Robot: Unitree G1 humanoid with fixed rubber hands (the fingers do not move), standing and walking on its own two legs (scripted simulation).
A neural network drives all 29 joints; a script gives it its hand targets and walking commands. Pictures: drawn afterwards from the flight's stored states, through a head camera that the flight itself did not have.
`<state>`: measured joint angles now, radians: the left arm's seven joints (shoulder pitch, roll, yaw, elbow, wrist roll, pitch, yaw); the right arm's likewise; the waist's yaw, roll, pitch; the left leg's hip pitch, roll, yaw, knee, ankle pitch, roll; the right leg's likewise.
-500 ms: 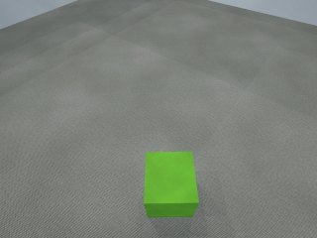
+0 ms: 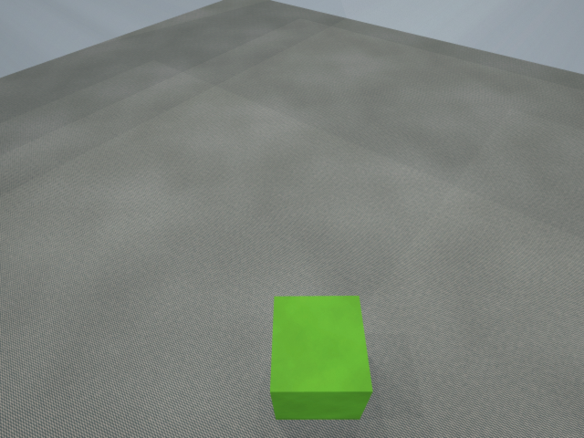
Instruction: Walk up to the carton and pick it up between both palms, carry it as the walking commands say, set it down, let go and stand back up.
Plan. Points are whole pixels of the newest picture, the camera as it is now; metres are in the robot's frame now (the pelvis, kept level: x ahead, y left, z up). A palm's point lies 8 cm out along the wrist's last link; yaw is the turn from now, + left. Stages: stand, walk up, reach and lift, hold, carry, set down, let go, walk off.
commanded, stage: stand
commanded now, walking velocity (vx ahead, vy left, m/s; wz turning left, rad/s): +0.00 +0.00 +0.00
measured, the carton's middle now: (317, 358) +0.48 -0.05 -0.64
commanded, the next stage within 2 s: reach and lift in 0.80 s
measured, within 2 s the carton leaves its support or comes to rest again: neither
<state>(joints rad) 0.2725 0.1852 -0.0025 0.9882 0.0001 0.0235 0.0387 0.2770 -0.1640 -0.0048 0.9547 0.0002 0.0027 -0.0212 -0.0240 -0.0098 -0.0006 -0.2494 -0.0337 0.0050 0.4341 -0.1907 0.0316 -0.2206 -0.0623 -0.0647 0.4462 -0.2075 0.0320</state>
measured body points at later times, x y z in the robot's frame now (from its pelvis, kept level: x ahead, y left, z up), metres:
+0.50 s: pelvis +0.01 +0.00 +0.00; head +0.02 +0.00 +0.45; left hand +0.06 +0.22 -0.15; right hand +0.05 -0.24 -0.14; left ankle +0.02 +0.10 -0.74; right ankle +0.00 -0.13 -0.74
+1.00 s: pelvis -0.01 +0.00 -0.02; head +0.05 -0.01 +0.43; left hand +0.14 +0.22 -0.15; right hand +0.11 -0.26 -0.15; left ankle +0.03 +0.10 -0.74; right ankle +0.00 -0.13 -0.74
